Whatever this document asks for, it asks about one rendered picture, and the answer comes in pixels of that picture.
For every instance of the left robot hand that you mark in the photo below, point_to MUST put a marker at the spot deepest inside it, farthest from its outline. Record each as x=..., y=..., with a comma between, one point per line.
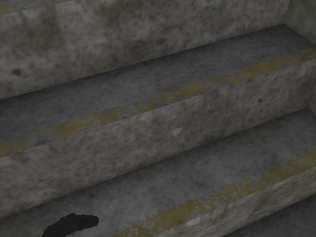
x=70, y=224

